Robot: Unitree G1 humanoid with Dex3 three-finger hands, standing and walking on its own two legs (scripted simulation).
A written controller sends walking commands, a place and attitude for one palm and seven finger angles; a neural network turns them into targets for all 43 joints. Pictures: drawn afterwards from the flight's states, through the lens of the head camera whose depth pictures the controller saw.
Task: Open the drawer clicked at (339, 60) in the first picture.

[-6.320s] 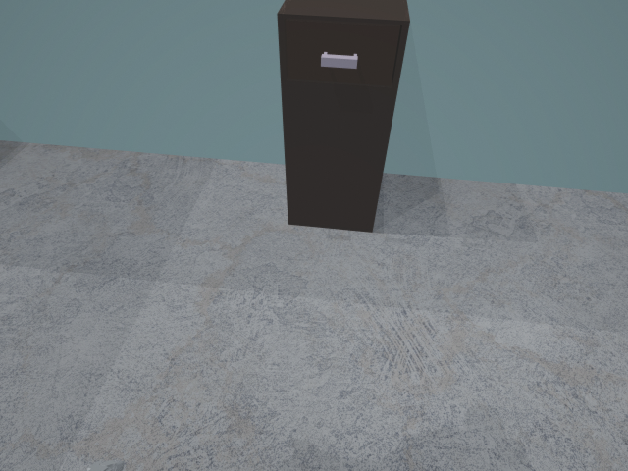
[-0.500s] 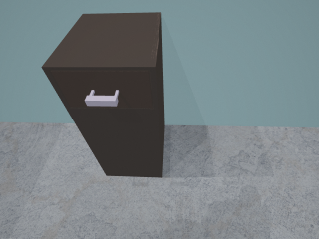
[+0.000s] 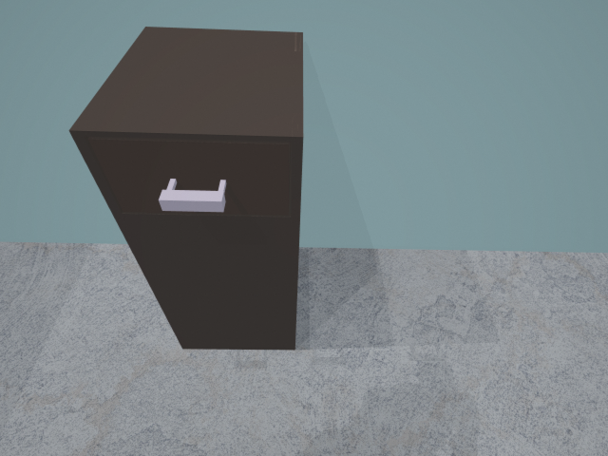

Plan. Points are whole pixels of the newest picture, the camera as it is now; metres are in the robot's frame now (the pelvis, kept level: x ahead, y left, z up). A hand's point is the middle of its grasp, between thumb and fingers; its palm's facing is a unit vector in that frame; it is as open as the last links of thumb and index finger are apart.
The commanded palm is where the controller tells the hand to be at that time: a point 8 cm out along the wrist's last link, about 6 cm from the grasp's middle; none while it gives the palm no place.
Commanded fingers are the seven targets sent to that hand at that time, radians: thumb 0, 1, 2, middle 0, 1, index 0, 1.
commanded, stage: come to a stop and stand still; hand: left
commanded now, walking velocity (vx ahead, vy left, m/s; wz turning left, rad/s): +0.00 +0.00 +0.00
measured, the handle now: (195, 192) +0.54 +0.24 +0.00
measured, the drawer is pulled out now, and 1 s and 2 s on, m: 0.00 0.00 0.00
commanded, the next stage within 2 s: look again from close up in 0.30 s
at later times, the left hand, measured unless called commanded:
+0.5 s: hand out of the picture +0.01 +0.17 -0.18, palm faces +0.01 -0.98 -0.20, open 7.3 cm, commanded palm none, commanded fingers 0.00 0.90 0.90 -0.20 -0.30 -0.20 -0.30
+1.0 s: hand out of the picture +0.03 +0.16 -0.18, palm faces +0.01 -0.97 -0.22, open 7.3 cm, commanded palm none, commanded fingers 0.00 0.90 0.90 -0.20 -0.30 -0.20 -0.30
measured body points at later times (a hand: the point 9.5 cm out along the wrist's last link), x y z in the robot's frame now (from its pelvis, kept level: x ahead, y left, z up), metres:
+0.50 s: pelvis +0.01 +0.00 -0.01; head +0.03 +0.00 +0.44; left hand +0.01 +0.22 -0.17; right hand +0.00 -0.22 -0.17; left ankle -0.05 +0.12 -0.74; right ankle +0.01 -0.14 -0.74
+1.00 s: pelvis +0.01 -0.01 -0.01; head +0.02 -0.03 +0.44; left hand +0.03 +0.22 -0.16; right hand +0.00 -0.23 -0.17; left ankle -0.05 +0.12 -0.74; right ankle +0.01 -0.14 -0.74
